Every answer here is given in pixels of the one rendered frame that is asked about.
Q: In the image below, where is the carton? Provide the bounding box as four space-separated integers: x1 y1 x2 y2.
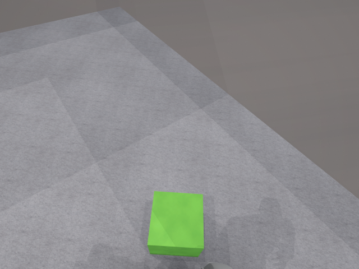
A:
148 191 204 257

